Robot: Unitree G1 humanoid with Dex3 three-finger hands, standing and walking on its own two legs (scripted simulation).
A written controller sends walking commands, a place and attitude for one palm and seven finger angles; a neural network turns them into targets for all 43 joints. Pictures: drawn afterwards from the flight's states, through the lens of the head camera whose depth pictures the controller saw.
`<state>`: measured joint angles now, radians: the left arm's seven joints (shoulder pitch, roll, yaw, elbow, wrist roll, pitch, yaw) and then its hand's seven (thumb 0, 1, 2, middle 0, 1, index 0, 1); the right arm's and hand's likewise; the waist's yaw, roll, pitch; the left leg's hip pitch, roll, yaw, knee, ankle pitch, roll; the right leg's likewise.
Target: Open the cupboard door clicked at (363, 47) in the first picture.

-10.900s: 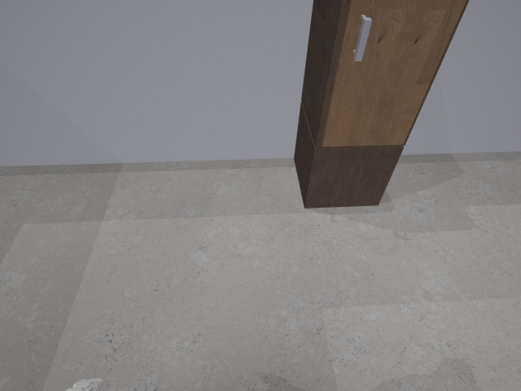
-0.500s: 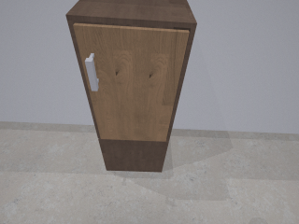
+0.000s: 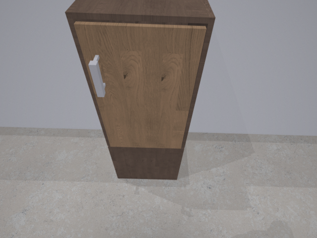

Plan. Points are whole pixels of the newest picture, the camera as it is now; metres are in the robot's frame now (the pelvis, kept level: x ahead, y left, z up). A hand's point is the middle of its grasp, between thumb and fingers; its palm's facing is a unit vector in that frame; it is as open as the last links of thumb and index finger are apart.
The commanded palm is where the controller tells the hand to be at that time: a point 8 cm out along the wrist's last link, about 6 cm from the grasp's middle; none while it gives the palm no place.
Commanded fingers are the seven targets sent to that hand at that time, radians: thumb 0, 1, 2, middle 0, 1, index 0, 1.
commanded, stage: come to a stop and stand still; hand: left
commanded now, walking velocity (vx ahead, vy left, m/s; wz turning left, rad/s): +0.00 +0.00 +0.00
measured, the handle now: (99, 76) +0.54 +0.23 +0.10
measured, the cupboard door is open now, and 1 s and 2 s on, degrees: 0 0 0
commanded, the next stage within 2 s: look again from close up in 0.98 s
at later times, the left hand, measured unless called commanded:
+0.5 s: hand out of the picture -0.03 +0.15 -0.16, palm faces +0.01 -0.98 -0.19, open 7.4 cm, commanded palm none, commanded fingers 0.00 0.90 0.90 -0.20 -0.30 -0.20 -0.30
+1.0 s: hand out of the picture +0.00 +0.12 -0.17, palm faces +0.03 -0.98 -0.20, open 7.3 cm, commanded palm none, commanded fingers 0.00 0.90 0.90 -0.20 -0.30 -0.20 -0.30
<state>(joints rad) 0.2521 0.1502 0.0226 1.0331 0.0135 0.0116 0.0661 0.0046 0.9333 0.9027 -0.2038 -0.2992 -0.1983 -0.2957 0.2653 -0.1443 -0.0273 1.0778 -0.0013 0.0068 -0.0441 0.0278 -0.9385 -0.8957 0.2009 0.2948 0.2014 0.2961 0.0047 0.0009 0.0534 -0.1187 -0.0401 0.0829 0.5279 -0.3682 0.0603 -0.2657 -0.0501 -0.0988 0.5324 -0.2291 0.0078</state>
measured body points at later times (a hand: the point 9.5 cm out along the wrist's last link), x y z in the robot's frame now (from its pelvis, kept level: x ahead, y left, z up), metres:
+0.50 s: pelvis -0.01 -0.02 +0.01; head +0.00 -0.03 +0.46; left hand -0.03 +0.20 -0.15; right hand -0.02 -0.23 -0.16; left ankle -0.06 +0.06 -0.73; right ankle +0.03 -0.13 -0.73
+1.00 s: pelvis +0.01 -0.05 +0.01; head +0.03 -0.06 +0.46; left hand +0.00 +0.17 -0.15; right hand -0.01 -0.25 -0.16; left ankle -0.06 +0.06 -0.73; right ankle +0.03 -0.13 -0.73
